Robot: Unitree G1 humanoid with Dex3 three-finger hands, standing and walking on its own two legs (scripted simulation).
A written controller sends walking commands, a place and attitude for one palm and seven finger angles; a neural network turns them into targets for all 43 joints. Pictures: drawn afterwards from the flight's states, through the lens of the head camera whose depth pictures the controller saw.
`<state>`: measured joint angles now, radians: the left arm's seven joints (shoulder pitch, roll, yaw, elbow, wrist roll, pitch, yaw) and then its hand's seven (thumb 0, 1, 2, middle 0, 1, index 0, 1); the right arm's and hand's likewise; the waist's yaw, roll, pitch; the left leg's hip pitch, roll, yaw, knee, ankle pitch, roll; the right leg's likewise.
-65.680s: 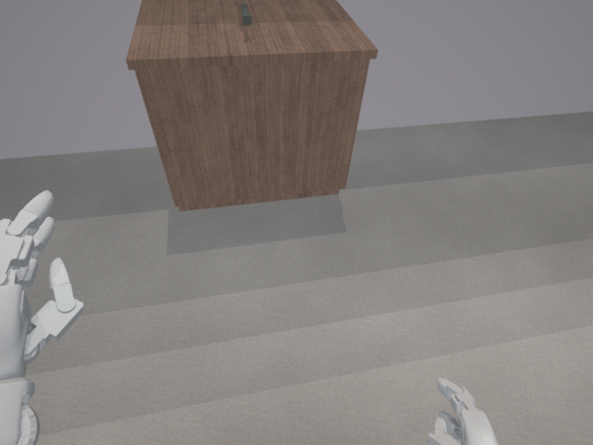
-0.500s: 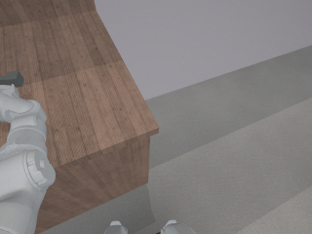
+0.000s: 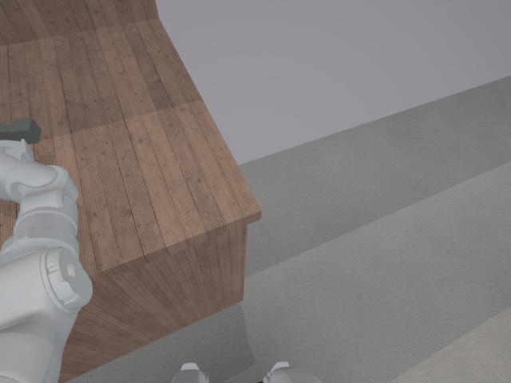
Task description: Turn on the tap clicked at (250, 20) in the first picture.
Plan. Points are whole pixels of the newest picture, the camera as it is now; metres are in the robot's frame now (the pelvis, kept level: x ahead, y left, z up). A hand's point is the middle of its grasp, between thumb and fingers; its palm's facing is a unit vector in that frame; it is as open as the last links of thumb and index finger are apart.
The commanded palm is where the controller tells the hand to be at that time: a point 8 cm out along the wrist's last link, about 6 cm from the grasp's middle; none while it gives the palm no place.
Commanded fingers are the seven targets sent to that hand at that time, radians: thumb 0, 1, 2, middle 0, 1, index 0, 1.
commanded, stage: push the lever round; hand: left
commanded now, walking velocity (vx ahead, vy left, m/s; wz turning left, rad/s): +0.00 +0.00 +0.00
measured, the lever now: (26, 131) +0.50 +0.32 +0.10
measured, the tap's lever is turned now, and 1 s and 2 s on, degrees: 77 77 77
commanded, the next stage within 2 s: none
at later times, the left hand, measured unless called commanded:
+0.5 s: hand (24, 146) +0.48 +0.32 +0.09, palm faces +0.88 -0.44 -0.15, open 8.3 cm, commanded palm +0.48 +0.33 +0.10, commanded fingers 0.00 0.90 0.90 -0.15 -0.15 -0.15 -0.15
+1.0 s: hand (23, 146) +0.48 +0.32 +0.09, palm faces +0.89 -0.44 -0.14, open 8.3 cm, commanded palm +0.48 +0.33 +0.10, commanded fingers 0.00 0.90 0.90 -0.15 -0.15 -0.15 -0.15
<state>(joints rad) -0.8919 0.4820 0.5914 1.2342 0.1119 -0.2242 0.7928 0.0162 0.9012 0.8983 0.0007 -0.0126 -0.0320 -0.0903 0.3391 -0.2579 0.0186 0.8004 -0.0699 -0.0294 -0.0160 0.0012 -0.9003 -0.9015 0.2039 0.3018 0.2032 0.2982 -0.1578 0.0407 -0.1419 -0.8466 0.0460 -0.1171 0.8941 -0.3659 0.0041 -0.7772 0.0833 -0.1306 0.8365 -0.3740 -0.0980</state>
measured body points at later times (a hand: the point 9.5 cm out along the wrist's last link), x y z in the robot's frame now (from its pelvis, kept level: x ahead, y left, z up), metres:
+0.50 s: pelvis +0.00 +0.00 +0.00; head +0.08 +0.01 +0.44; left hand +0.43 +0.34 +0.10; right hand +0.00 -0.26 -0.13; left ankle +0.04 +0.16 -0.69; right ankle +0.02 -0.06 -0.69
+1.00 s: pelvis +0.00 +0.00 +0.00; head +0.08 +0.01 +0.44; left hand +0.43 +0.34 +0.10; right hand +0.01 -0.26 -0.13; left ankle +0.04 +0.16 -0.69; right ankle +0.02 -0.06 -0.69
